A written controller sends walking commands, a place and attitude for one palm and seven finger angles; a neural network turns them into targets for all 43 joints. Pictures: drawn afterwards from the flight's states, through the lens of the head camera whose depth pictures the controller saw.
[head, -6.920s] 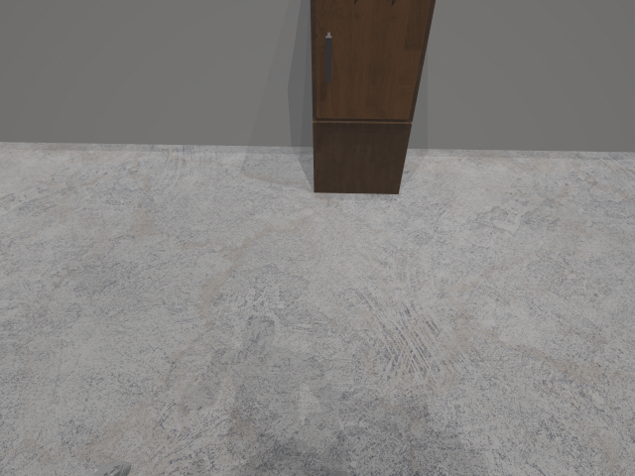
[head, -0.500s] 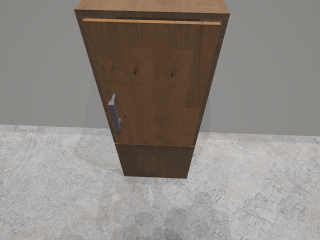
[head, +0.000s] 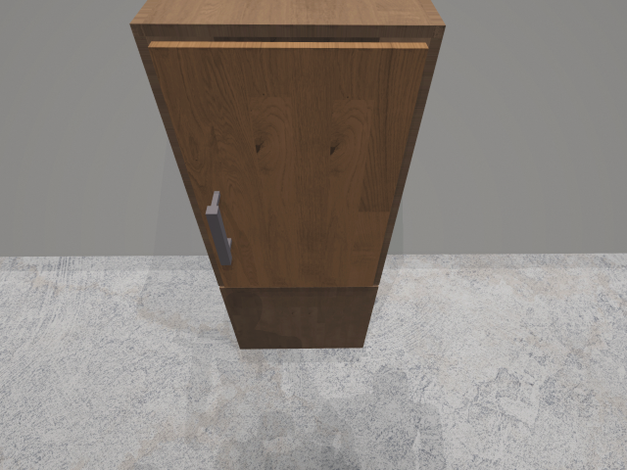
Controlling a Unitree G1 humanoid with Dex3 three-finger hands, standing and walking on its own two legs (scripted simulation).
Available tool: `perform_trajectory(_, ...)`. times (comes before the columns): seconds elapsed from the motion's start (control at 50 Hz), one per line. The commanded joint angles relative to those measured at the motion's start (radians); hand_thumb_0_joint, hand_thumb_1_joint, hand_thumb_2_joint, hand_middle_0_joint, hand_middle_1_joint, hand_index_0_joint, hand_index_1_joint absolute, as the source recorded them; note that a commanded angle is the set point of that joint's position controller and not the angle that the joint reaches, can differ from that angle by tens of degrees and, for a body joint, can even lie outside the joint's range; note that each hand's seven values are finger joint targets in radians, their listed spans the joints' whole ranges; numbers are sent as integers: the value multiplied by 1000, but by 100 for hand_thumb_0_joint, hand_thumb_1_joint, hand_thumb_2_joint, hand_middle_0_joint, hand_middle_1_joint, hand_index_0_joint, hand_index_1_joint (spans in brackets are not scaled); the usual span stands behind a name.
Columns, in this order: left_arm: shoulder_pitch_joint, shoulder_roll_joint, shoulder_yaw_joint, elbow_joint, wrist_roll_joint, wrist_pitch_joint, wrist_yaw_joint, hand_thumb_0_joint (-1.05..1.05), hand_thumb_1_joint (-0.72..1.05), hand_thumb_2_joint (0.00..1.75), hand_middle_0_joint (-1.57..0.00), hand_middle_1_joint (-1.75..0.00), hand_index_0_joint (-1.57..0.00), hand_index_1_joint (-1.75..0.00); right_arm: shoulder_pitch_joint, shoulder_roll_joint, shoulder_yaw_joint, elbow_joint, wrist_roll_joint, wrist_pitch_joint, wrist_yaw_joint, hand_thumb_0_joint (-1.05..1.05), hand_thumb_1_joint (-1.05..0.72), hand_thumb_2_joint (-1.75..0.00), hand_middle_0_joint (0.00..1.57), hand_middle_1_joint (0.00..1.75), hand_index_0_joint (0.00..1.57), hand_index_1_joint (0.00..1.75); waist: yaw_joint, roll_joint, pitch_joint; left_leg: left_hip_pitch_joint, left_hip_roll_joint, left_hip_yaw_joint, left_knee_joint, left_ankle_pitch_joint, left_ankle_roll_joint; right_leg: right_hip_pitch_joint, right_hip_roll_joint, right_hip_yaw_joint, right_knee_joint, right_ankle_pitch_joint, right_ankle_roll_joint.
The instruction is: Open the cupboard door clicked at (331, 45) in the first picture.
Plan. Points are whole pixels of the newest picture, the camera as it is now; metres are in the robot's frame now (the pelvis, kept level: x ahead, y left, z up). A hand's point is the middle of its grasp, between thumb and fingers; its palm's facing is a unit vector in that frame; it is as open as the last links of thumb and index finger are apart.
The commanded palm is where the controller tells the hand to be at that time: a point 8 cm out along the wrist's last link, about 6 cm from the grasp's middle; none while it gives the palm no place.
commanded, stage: look again from close up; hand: left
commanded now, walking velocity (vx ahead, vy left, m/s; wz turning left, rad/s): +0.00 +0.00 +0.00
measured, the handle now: (221, 229) +0.54 +0.22 -0.09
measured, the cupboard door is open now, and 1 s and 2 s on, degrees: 0 0 0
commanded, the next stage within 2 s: raise the hand with hooked fingers in 0.52 s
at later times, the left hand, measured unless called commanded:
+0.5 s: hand out of the picture +0.01 +0.13 -0.17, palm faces +0.04 -0.98 -0.21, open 7.3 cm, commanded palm none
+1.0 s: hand (227, 448) +0.16 +0.12 -0.05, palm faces +0.01 -1.00 -0.01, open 8.3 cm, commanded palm +0.12 +0.19 -0.07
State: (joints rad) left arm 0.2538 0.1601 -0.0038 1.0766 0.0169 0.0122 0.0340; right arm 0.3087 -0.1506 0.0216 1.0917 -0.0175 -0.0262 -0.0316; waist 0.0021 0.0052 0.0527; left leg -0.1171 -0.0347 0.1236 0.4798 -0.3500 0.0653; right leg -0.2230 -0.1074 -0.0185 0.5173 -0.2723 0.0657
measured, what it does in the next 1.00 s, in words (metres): lowers itself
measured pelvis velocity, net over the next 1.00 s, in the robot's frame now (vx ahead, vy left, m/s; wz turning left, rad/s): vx -0.06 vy -0.07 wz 0.04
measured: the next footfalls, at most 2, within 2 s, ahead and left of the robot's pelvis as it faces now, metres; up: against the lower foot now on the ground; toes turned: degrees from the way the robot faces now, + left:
none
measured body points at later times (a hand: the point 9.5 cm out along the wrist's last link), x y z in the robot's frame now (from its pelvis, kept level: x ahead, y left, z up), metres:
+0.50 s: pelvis +0.01 -0.04 +0.00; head +0.03 -0.05 +0.45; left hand +0.01 +0.18 -0.16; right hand +0.02 -0.26 -0.16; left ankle -0.05 +0.07 -0.73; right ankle +0.00 -0.17 -0.73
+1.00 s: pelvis -0.06 -0.07 -0.09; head -0.01 -0.07 +0.36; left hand +0.15 +0.17 -0.05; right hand +0.19 -0.33 -0.11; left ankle -0.05 +0.07 -0.73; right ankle +0.00 -0.17 -0.73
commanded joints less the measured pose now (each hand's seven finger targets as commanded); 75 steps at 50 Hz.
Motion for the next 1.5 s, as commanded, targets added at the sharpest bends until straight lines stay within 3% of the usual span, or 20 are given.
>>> perform_trajectory(0.0,60,87,19,-20,-4,-17,6,0,90,90,-20,-30,-20,-30,54,-110,-29,-23,3,-13,-7,0,-90,-90,20,30,20,30,3,7,-2,-58,141,-131,-106,419,-16,54,-4,0,-11,239,-78)
perform_trajectory(0.58,67,95,20,2,-3,-36,4,0,90,90,-20,-30,-20,-30,19,-76,-33,28,6,-2,-5,0,-90,-90,20,30,20,30,1,-25,7,-51,139,-103,-97,260,-42,56,-20,35,-95,309,-99)
perform_trajectory(0.6,146,125,25,50,4,-50,46,0,90,90,-20,-30,-20,-30,-59,-131,-46,-44,17,-6,1,0,-90,-90,20,30,20,30,22,-50,18,-125,156,-74,105,424,-75,53,-69,81,-53,735,-80)
perform_trajectory(0.62,-599,308,109,-1526,-203,-267,36,0,88,89,-20,-32,-20,-32,-46,-275,-52,-387,71,-173,-39,0,-90,-90,20,30,20,30,-66,185,-486,119,54,-103,-29,591,-45,168,27,14,22,631,-103)
perform_trajectory(0.64,-135,243,113,-1214,-109,-205,85,0,85,88,-20,-33,-20,-33,-109,-193,-47,-322,45,-252,-71,0,-90,-90,20,30,20,30,9,316,-475,173,89,-98,-44,739,-43,101,77,-6,66,357,-117)
perform_trajectory(0.66,112,29,9,-1039,-147,-63,109,0,83,87,-21,-34,-21,-34,-116,-142,-61,-331,76,-277,-62,0,-90,-90,20,30,20,30,-19,220,-270,46,103,-116,-34,705,-71,-34,77,-67,57,154,-94)
perform_trajectory(0.68,64,-42,-29,-1036,-171,-64,79,0,81,86,-21,-36,-21,-36,-85,-183,-66,-309,74,-284,-55,0,-90,-90,20,30,20,30,-41,66,-132,-44,91,-124,-5,582,-65,-87,82,-83,26,174,-81)
perform_trajectory(0.7,-17,27,31,-1068,-169,-113,58,0,78,85,-21,-37,-21,-37,-112,-214,-82,-375,62,-299,-50,0,-90,-90,20,30,20,30,-56,-11,-51,-147,65,-136,46,424,-54,-139,83,-89,22,205,-78)
perform_trajectory(0.74,29,55,122,-945,-168,-242,-5,0,74,83,-21,-40,-21,-40,-88,-232,-100,-422,25,-309,-44,0,-90,-90,20,30,20,30,-63,-218,-88,-303,38,-130,158,244,-47,-266,88,-103,93,110,-67)
perform_trajectory(0.76,125,34,141,-853,-173,-310,-57,0,71,82,-21,-42,-21,-42,-100,-224,-108,-455,26,-319,-29,0,-90,-90,20,30,20,30,-20,-177,-94,-373,26,-120,208,198,-58,-296,82,-90,144,67,-72)
perform_trajectory(0.8,237,-6,158,-792,-213,-471,-174,0,67,80,-22,-45,-22,-45,-136,-210,-117,-520,17,-334,0,0,-90,-90,20,30,20,30,43,-220,-174,-529,14,-105,318,127,-72,-348,84,-67,273,23,-81)
perform_trajectory(0.86,200,110,280,-746,-277,-702,-389,0,60,77,-22,-50,-22,-50,-155,-222,-131,-593,28,-338,38,0,-90,-90,20,30,20,30,70,-120,-259,-737,-3,-95,500,66,-86,-392,59,42,417,4,-104)
perform_trajectory(0.88,179,144,309,-768,-296,-722,-431,0,57,76,-22,-51,-22,-51,-170,-230,-136,-635,32,-331,43,0,-90,-90,20,30,20,30,77,-105,-302,-784,-9,-78,540,34,-79,-399,51,73,430,-40,-100)
perform_trajectory(0.98,-13,212,317,-1078,-348,-580,-430,0,46,71,-23,-58,-23,-58,-205,-229,-123,-803,56,-288,12,0,-90,-90,20,30,20,30,47,-51,-384,-873,-5,-67,619,-138,-47,-460,51,169,372,-415,-81)
perform_trajectory(1.02,-77,216,315,-1203,-331,-583,-376,0,41,69,-24,-62,-24,-62,-153,-213,-114,-785,52,-282,-4,0,-90,-90,20,30,20,30,16,22,-402,-837,16,-84,633,-120,-41,-494,65,148,393,-391,-83)
perform_trajectory(1.06,-185,231,296,-1310,-316,-606,-339,0,36,67,-24,-64,-24,-64,-131,-214,-99,-766,42,-280,-19,0,-90,-90,20,30,20,30,-29,8,-402,-844,32,-105,657,-112,-36,-540,81,123,430,-365,-83)
perform_trajectory(1.1,-164,213,267,-1299,-298,-610,-336,0,32,65,-24,-68,-24,-68,-119,-213,-90,-735,39,-286,-30,0,-90,-90,20,30,20,30,-40,71,-411,-830,38,-118,663,-99,-36,-574,89,95,458,-314,-88)
perform_trajectory(1.16,-161,229,273,-1186,-311,-573,-383,0,25,62,-25,-72,-25,-72,-119,-229,-77,-696,42,-292,-43,0,-90,-90,20,30,20,30,-56,21,-395,-878,39,-135,684,-106,-37,-592,98,78,473,-317,-86)
perform_trajectory(1.32,-60,262,376,-1117,-354,-419,-412,0,6,54,-26,-84,-26,-84,-140,-223,-79,-694,49,-294,-35,0,-90,-90,20,30,20,30,20,2,-501,-832,28,-152,594,-40,-44,-519,95,11,488,-239,-78)
perform_trajectory(1.48,-106,268,376,-1091,-333,-495,-370,0,-13,46,-27,-96,-27,-96,-113,-244,-83,-687,38,-280,-22,0,-90,-90,20,30,20,30,5,19,-432,-816,28,-163,558,-74,-51,-618,103,-40,530,-235,-88)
